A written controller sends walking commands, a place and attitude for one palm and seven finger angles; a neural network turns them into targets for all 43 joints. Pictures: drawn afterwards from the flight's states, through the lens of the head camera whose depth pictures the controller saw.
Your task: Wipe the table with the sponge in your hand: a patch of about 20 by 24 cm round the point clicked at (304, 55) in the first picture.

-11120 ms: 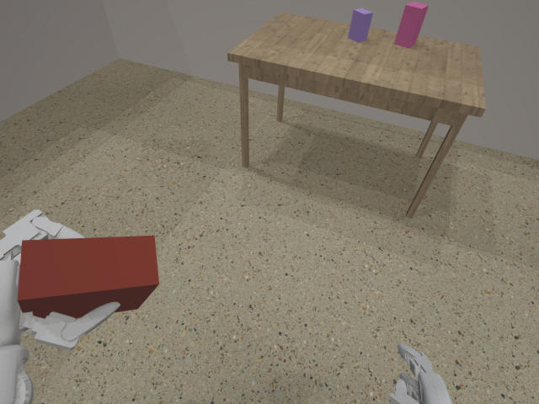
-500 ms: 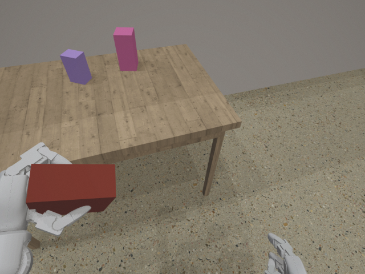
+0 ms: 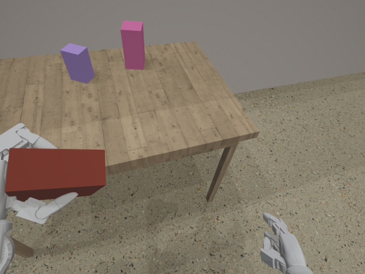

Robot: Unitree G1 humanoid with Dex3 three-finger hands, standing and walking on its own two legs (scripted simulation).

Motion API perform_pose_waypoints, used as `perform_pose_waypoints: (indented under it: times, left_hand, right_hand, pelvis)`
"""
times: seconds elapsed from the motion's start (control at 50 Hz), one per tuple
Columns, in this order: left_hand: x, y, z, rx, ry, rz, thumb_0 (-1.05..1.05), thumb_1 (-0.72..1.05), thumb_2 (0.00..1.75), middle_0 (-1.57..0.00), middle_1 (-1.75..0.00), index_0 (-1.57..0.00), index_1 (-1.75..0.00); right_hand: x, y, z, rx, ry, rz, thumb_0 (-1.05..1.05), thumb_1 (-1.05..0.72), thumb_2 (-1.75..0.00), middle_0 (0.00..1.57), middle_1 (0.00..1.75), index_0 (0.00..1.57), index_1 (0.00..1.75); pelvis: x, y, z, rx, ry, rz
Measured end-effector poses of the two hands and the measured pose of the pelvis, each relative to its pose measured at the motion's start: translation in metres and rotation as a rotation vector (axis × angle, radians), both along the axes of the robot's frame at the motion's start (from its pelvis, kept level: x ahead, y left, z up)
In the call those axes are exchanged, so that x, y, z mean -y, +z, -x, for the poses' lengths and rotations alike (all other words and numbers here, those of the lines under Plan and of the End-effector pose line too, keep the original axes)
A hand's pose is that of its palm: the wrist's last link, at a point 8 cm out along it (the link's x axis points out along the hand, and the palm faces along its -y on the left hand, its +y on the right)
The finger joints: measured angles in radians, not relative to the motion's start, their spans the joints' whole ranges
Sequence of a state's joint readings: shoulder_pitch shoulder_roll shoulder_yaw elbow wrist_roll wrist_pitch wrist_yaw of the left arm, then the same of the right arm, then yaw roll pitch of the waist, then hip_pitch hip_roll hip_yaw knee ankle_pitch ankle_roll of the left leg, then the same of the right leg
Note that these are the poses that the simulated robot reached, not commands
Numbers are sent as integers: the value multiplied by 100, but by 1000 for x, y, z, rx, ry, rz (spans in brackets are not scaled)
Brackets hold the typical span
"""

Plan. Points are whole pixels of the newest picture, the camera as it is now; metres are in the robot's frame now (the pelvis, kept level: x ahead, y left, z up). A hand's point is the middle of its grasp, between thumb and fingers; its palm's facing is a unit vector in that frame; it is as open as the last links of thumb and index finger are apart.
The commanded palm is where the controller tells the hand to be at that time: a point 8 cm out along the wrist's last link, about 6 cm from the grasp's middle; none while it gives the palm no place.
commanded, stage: shuffle to correct the standing spot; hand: left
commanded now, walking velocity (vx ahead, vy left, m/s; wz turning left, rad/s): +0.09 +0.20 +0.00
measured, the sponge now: (71, 176) +0.24 +0.21 +0.14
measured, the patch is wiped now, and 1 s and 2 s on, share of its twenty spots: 0.00 0.00 0.00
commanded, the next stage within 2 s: come to a stop and stand still in 1.32 s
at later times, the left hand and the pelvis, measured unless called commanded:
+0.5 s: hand (25, 140) +0.27 +0.28 +0.19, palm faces +0.24 -0.84 -0.48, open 9.8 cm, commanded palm +0.20 +0.35 +0.19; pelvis +0.02 +0.08 +0.00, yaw -4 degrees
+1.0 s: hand out of the picture +0.26 +0.41 +0.20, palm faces +0.38 -0.82 -0.42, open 9.8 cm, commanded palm +0.21 +0.46 +0.19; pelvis +0.04 +0.18 +0.00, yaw -3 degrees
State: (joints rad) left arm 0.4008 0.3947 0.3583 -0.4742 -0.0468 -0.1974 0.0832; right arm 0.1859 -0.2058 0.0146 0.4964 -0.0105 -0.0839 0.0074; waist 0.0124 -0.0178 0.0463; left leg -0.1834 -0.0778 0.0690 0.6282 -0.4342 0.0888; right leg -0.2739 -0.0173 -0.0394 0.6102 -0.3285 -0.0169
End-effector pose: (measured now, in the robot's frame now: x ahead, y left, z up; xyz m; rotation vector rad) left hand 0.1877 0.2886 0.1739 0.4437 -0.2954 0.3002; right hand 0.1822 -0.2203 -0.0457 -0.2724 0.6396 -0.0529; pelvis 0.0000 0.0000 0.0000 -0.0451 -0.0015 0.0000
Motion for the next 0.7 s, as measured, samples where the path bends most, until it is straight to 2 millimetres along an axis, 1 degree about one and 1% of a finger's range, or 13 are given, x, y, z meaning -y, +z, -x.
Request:
perform_pose_waypoints:
  times: [0.08,0.12,0.16,0.22,0.3,0.34,0.38,0.44,0.48,0.52,0.6,0.66,0.7]
  left_hand:
    - [-10,13,9,100,-5,-18,0,-46,100,-78,-135,-78,-135]
    - [-16,17,15,152,-8,-26,0,-46,100,-78,-135,-78,-135]
    - [-23,18,15,191,-20,-39,0,-46,100,-78,-135,-78,-135]
    - [-36,16,4,215,-37,-75,0,-46,100,-78,-135,-78,-135]
    - [-51,19,-25,152,-12,-112,0,-46,100,-78,-135,-78,-135]
    - [-51,23,-35,123,-6,-117,0,-46,101,-78,-135,-78,-135]
    - [-44,27,-41,110,-24,-139,0,-46,101,-78,-135,-78,-135]
    - [-32,31,-45,71,-88,-127,0,-47,101,-78,-135,-78,-135]
    - [-33,32,-45,26,-115,-116,0,-47,101,-78,-135,-78,-135]
    - [-42,32,-45,-27,-113,-141,0,-47,101,-78,-135,-78,-135]
    - [-78,29,-44,-105,-41,-196,0,-47,101,-78,-135,-78,-135]
    - [-105,24,-46,-95,11,-170,0,-47,101,-78,-135,-78,-135]
    - [-118,20,-48,-54,15,-139,0,-47,101,-78,-135,-78,-135]
  right_hand:
    - [-7,-11,1,-65,30,24,1,-91,-90,21,30,20,30]
    - [-11,-15,3,-101,30,40,1,-91,-90,21,30,20,30]
    - [-18,-20,5,-113,9,49,1,-91,-90,21,30,20,30]
    - [-32,-35,8,-77,-59,22,1,-91,-90,20,30,20,30]
    - [-61,-45,23,-82,-114,-91,1,-91,-90,20,30,20,30]
    - [-72,-48,30,-93,-117,-142,1,-91,-90,20,30,20,30]
    - [-78,-54,36,-95,-111,-176,1,-91,-90,21,30,20,30]
    - [-80,-61,44,-152,-117,-179,1,-91,-90,21,30,20,30]
    - [-78,-59,49,-193,-135,-166,1,-91,-90,21,30,20,30]
    - [-74,-53,51,-219,-162,-143,1,-91,-90,21,30,20,30]
    - [-69,-40,48,-227,-200,-77,1,-91,-90,21,30,20,30]
    - [-71,-35,35,-194,-200,-15,1,-91,-90,20,30,20,30]
    - [-76,-35,22,-142,-200,21,1,-91,-90,20,30,20,30]
  pelvis:
    - [-11,-6,1,3,21,9]
    - [-19,-9,1,2,-2,4]
    - [-31,-15,-2,5,-13,1]
    - [-50,-27,-4,39,-41,-25]
    - [-56,-19,-7,41,-65,-64]
    - [-58,-15,-9,32,-76,-72]
    - [-61,-16,-13,20,-83,-76]
    - [-71,-9,-17,19,-60,-53]
    - [-79,-1,-22,8,-59,-58]
    - [-85,7,-26,-6,-70,-74]
    - [-99,14,-32,-16,-79,-99]
    - [-118,11,-36,-3,-66,-99]
    - [-134,2,-40,4,-62,-77]
